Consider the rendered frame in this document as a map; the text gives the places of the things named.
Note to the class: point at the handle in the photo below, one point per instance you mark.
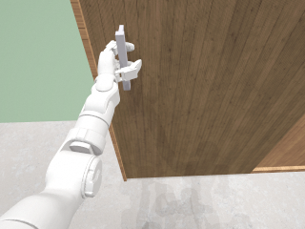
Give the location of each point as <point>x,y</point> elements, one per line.
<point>122,54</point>

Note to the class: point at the wardrobe door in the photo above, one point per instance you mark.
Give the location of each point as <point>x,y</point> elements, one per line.
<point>290,150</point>
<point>221,81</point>

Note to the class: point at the left robot hand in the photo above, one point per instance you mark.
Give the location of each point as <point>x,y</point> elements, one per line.
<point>108,64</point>

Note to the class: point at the robot left forearm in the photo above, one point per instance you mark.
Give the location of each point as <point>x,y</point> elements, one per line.
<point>89,133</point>

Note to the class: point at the robot left upper arm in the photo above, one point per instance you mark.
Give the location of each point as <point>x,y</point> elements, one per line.
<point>72,178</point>

